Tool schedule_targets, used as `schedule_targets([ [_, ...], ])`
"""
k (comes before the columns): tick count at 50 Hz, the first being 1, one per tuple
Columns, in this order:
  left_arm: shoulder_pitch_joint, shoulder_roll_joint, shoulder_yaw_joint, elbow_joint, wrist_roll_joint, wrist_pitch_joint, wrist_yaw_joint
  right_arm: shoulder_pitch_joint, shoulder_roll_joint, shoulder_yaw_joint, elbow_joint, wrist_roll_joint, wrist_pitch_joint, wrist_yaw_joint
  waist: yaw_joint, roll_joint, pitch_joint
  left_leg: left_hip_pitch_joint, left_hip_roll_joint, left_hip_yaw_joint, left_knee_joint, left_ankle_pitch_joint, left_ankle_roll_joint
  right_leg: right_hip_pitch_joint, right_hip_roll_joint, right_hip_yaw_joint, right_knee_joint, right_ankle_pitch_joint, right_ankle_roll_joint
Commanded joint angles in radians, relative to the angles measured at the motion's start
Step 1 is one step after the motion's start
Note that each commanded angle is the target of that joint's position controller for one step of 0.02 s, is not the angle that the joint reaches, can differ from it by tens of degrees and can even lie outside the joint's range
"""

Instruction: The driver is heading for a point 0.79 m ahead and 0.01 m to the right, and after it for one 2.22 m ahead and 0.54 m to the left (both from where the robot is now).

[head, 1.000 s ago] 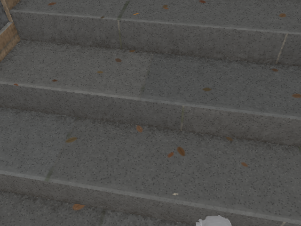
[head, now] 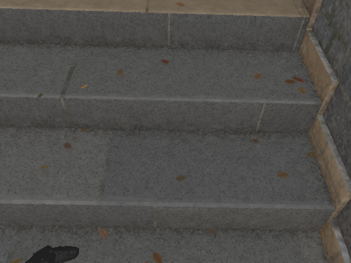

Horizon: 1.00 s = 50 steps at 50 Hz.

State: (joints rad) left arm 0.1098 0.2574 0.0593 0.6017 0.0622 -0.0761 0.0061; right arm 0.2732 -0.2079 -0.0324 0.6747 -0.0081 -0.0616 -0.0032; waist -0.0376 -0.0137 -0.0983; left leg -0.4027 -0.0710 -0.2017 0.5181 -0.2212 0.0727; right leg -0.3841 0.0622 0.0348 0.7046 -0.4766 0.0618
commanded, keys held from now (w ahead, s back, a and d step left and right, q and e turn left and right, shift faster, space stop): w+q+shift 0.22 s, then w+e+shift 0.66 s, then w+q+shift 0.12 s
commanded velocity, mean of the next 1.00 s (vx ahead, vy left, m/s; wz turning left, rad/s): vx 0.87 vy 0.00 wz -0.10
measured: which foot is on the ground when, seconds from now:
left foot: down 0.00-0.02, up 0.04-0.44, down 0.46-0.92, up 0.94-1.00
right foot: up 0.00-0.02, down 0.04-0.50, up 0.52-0.90, down 0.92-1.00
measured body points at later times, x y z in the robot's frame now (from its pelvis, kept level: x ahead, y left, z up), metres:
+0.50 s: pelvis +0.26 +0.08 +0.00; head +0.30 +0.05 +0.45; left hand +0.06 +0.23 -0.11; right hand +0.58 +0.03 -0.04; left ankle +0.38 +0.20 -0.59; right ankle +0.00 -0.11 -0.68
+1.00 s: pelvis +0.69 +0.10 +0.21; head +0.69 +0.11 +0.66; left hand +0.85 +0.32 +0.10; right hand +0.76 -0.15 +0.10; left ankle +0.52 +0.26 -0.31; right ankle +0.73 +0.08 -0.43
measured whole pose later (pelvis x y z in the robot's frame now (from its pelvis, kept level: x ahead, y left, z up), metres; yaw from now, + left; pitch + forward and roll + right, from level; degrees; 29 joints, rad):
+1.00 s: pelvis +0.69 +0.10 +0.21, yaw -7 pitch +2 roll -1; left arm 0.21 0.20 0.04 0.73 0.01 -0.01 0.00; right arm 0.31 -0.20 -0.04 0.76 -0.03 -0.13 0.03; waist 0.01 0.00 -0.04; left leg -0.39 0.08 -0.03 1.59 -0.06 0.06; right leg -0.67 0.16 -0.15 1.14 -0.54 -0.21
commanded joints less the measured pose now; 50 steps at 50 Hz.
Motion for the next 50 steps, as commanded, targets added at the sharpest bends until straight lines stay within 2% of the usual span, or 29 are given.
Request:
schedule_targets([
  [1,0.408,0.014,0.011,0.061,-0.010,-0.015,-0.031,-0.341,-0.140,-0.044,-0.191,0.020,0.006,-0.003,0.231,0.027,-0.048,-0.357,0.011,-0.247,-0.051,-0.361,0.071,0.545,-0.018,0.004,-0.260,0.168,-0.076],
  [2,0.496,0.045,0.019,0.121,0.007,-0.023,-0.047,-0.337,-0.048,-0.023,-0.207,0.031,0.007,0.006,0.240,-0.067,-0.018,-0.614,-0.069,-0.148,0.248,-0.281,0.026,0.694,-0.167,0.136,-0.196,0.180,-0.176],
  [3,0.425,0.165,0.028,0.099,0.027,-0.032,-0.022,-0.246,0.048,0.006,-0.176,-0.019,-0.001,0.032,0.151,-0.155,0.002,-0.886,-0.086,-0.096,0.523,-0.191,-0.047,0.698,-0.473,0.631,-0.331,0.004,-0.435],
  [4,0.209,0.116,0.002,0.029,0.022,-0.034,-0.013,-0.174,0.025,0.020,-0.079,-0.066,-0.019,0.054,0.073,-0.155,0.054,-0.961,0.068,-0.083,0.799,-0.111,-0.058,0.509,-0.594,0.789,-0.434,-0.180,-0.502],
  [5,0.144,0.142,0.040,-0.005,-0.017,-0.030,0.018,-0.210,-0.145,-0.049,-0.152,-0.056,0.010,0.035,0.076,0.051,0.006,-0.749,0.060,0.138,0.932,-0.139,-0.065,0.406,-0.502,0.590,-0.470,-0.363,-0.305],
  [6,0.126,0.144,0.028,0.003,-0.044,-0.037,0.030,-0.212,-0.130,-0.049,-0.146,-0.052,0.031,0.051,0.045,0.048,0.085,-0.732,0.067,0.141,1.029,-0.073,-0.071,0.286,-0.426,0.486,-0.488,-0.301,-0.240],
  [9,0.242,0.063,0.004,0.087,-0.018,-0.063,0.034,-0.223,-0.094,-0.047,-0.151,-0.030,0.080,0.052,0.049,-0.038,0.147,-0.822,0.059,0.094,1.272,-0.016,-0.037,0.296,-0.361,0.295,-0.494,-0.154,-0.190],
  [11,0.321,0.040,-0.004,0.136,0.007,-0.066,0.038,-0.299,-0.057,-0.037,-0.174,-0.028,0.095,0.044,0.086,-0.030,0.194,-0.940,0.031,0.130,1.403,-0.093,-0.029,0.351,-0.355,0.210,-0.508,-0.146,-0.218],
  [15,0.507,0.027,-0.016,0.254,-0.018,-0.094,0.019,-0.476,0.022,0.003,-0.249,-0.035,0.083,0.015,0.104,0.001,0.377,-1.242,0.003,0.078,1.523,-0.278,0.011,0.418,-0.363,0.190,-0.585,-0.131,-0.262],
  [19,0.592,-0.009,-0.035,0.393,-0.064,-0.073,0.042,-0.682,0.035,0.062,-0.364,-0.040,0.049,0.022,0.124,-0.087,0.338,-1.047,0.119,0.382,1.211,-0.428,0.035,0.375,-0.306,0.044,-0.786,0.534,-0.266],
  [21,0.543,-0.011,-0.055,0.380,-0.104,-0.056,0.036,-0.591,0.067,0.082,-0.330,0.031,0.036,0.058,0.083,0.028,0.160,-0.206,0.023,0.536,0.705,-0.182,0.075,0.118,-0.239,-0.093,-0.747,1.459,-0.267],
  [22,0.546,0.113,-0.039,0.382,-0.091,-0.078,0.013,-0.333,0.047,0.061,-0.282,0.043,0.029,0.052,-0.023,-0.155,0.009,0.195,-0.032,0.463,0.739,-0.118,0.091,0.053,-0.336,-0.060,-0.505,2.028,-0.274],
  [23,0.437,0.272,0.006,0.355,-0.085,-0.101,0.004,0.011,-0.031,0.009,-0.199,0.026,0.054,0.015,-0.240,-0.320,-0.176,0.373,-0.035,0.321,0.693,-0.172,0.105,0.153,-0.386,-0.016,-0.208,2.298,-0.259],
  [24,0.323,0.308,0.041,0.310,-0.103,-0.112,-0.011,0.167,-0.141,-0.045,-0.135,-0.014,0.057,-0.007,-0.333,-0.284,-0.277,0.506,0.035,0.171,0.587,-0.272,0.143,0.070,-0.327,0.032,0.143,2.112,-0.219],
  [25,0.331,0.111,0.011,0.217,-0.125,-0.125,-0.041,0.176,-0.256,-0.087,-0.075,-0.041,0.038,-0.005,-0.225,0.033,-0.327,0.649,0.339,-0.407,0.236,-0.427,0.176,-0.252,-0.101,0.107,0.574,0.929,-0.164],
  [26,0.224,0.126,0.035,0.169,-0.084,-0.127,-0.044,0.205,-0.271,-0.098,-0.057,-0.048,0.036,0.009,-0.227,0.046,-0.424,0.570,0.440,-0.737,-0.092,-0.560,0.118,-0.243,-0.029,0.217,0.862,0.432,-0.179],
  [29,0.193,-0.058,0.022,0.091,-0.044,-0.075,-0.036,-0.044,-0.037,-0.048,0.055,-0.010,-0.018,0.022,-0.002,-0.062,0.023,0.091,0.441,-0.396,-0.116,-0.648,0.127,-0.399,-0.136,0.094,1.131,0.488,-0.204],
  [30,0.175,-0.099,0.013,0.066,-0.040,-0.063,-0.046,-0.039,0.041,-0.024,0.100,-0.031,-0.028,0.021,0.026,0.046,0.060,0.038,0.428,-0.287,-0.152,-0.530,0.124,-0.466,-0.137,0.065,1.278,0.454,-0.229],
  [33,0.114,-0.234,-0.052,0.008,-0.058,0.019,-0.030,0.040,0.068,-0.008,0.233,-0.035,-0.066,0.034,0.140,0.037,0.185,-0.054,0.427,0.038,-0.239,-0.292,0.044,-0.699,-0.145,0.114,1.410,0.289,-0.250],
  [35,0.026,-0.231,-0.059,-0.036,-0.080,0.058,-0.004,0.032,0.061,0.000,0.269,-0.058,-0.076,0.031,0.143,0.117,0.220,-0.033,0.430,0.189,-0.325,-0.163,0.017,-0.825,-0.086,0.082,1.584,0.185,-0.259],
  [37,-0.089,-0.216,-0.068,-0.086,-0.078,0.076,0.039,0.040,0.058,0.018,0.316,-0.054,-0.087,0.031,0.160,0.034,0.331,-0.002,0.334,0.372,-0.386,0.032,-0.020,-0.950,-0.035,0.045,1.597,0.095,-0.294],
  [40,-0.182,-0.111,-0.076,-0.153,-0.072,0.109,0.018,0.139,-0.057,0.017,0.329,-0.012,-0.073,0.000,0.180,0.007,0.257,0.053,0.253,0.554,-0.532,0.220,-0.007,-0.767,-0.058,-0.151,1.113,0.136,-0.287],
  [41,-0.107,-0.077,-0.065,-0.097,-0.071,0.102,0.008,0.077,-0.020,0.038,0.291,0.024,-0.063,-0.022,0.223,-0.030,0.201,-0.042,0.202,0.643,-0.468,0.723,-0.026,-0.450,0.000,-0.270,0.954,0.161,-0.286],
  [44,0.273,0.057,-0.005,-0.007,-0.070,0.101,-0.001,0.016,-0.392,-0.063,0.144,0.069,-0.073,-0.054,0.378,0.137,-0.248,0.245,0.312,0.529,0.032,1.791,0.052,0.139,0.076,-0.305,0.669,0.155,-0.248],
  [45,0.401,0.101,0.007,0.029,-0.064,0.083,0.002,-0.061,-0.355,-0.067,0.093,0.074,-0.067,-0.020,0.382,0.202,-0.288,0.297,0.353,0.453,0.275,1.843,0.074,0.230,0.076,-0.218,0.519,0.059,-0.262],
  [46,0.381,0.140,0.043,0.034,-0.086,0.059,-0.012,-0.068,-0.273,-0.072,0.091,0.066,-0.070,0.009,0.354,0.155,-0.240,0.295,0.249,0.413,0.676,1.216,0.035,0.256,0.064,-0.013,0.070,0.113,-0.309],
  [47,0.188,0.183,0.070,0.081,-0.080,0.038,-0.014,-0.031,-0.050,-0.023,0.033,-0.012,-0.081,0.035,0.165,-0.161,-0.020,-0.165,0.042,0.308,1.123,0.051,-0.007,0.259,-0.005,0.308,-0.034,0.398,-0.302],
  [48,0.125,0.195,0.061,0.046,-0.064,0.061,-0.011,0.093,0.007,-0.010,-0.064,-0.049,-0.098,0.054,0.045,-0.166,-0.229,-0.384,0.037,0.103,1.408,0.065,-0.009,0.413,-0.179,0.722,-0.265,0.307,-0.354],
  [50,0.161,0.045,0.027,0.124,-0.028,0.035,0.000,-0.051,0.045,0.009,-0.149,-0.049,-0.110,0.048,0.027,0.040,-0.013,-0.580,0.082,0.085,1.634,0.143,0.015,0.175,-0.258,0.833,-0.428,-0.225,-0.297],
])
